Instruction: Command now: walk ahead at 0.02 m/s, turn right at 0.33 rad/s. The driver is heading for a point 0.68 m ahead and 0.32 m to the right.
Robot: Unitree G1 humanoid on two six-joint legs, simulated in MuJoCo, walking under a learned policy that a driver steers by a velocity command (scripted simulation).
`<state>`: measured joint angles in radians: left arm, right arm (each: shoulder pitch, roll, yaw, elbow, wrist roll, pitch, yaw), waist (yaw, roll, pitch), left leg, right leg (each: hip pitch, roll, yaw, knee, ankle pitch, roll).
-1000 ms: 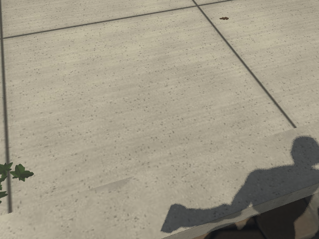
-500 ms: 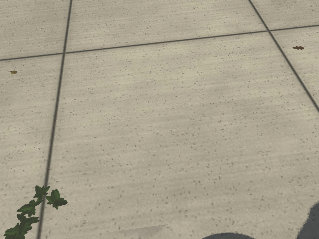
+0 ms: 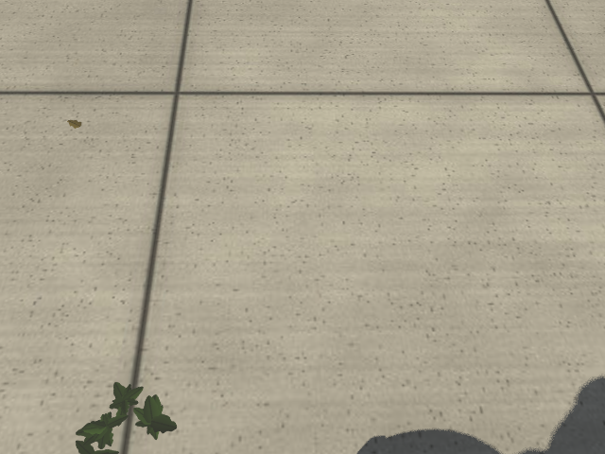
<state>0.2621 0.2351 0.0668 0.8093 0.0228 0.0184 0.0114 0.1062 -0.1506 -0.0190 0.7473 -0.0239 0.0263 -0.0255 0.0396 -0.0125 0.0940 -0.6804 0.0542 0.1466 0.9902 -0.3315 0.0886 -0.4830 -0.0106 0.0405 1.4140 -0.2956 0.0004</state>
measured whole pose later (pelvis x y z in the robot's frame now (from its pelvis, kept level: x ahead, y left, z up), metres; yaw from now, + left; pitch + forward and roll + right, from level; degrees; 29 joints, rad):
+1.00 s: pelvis -0.01 +0.03 +0.05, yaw -35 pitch +1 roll +0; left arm 0.17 0.32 0.09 0.58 0.04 0.10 -0.01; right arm 0.22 -0.21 -0.03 0.61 -0.02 0.01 -0.07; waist -0.01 -0.05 0.06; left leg -0.37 0.06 0.15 0.66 -0.31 0.04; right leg -0.60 0.10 0.10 1.42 -0.20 0.05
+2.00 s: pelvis -0.01 -0.03 -0.06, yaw -21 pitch +3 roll +1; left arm 0.43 0.24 0.05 0.80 0.02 -0.01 0.04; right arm -0.09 -0.13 -0.01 0.47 0.00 0.10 0.00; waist 0.06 -0.01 0.06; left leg -0.91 0.08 0.07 1.40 -0.65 0.08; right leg -0.04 -0.17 -0.38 0.33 -0.27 0.04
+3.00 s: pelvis +0.46 -0.17 +0.07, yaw -23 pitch +3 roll -1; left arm 0.43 0.21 0.05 0.80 0.00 -0.07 -0.01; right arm 0.11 -0.24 -0.02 0.65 -0.04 -0.05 0.03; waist 0.05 0.04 -0.01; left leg -0.72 0.08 -0.04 0.80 -0.08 -0.03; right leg -0.06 0.13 0.10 0.29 -0.28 -0.10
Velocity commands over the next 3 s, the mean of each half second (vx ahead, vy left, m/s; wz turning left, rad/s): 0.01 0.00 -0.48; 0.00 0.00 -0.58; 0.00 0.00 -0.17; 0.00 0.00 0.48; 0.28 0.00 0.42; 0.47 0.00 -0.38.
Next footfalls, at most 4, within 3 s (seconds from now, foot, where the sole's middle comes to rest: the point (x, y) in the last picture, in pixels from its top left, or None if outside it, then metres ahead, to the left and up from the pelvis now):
0.48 right None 0.07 -0.11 -0.71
0.76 left None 0.11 0.09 -0.71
1.30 right None -0.11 -0.14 -0.85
2.02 left None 0.17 0.03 -0.71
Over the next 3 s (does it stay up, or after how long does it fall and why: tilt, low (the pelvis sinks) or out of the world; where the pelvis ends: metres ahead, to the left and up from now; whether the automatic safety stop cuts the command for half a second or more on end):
stays up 0.46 -0.17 0.07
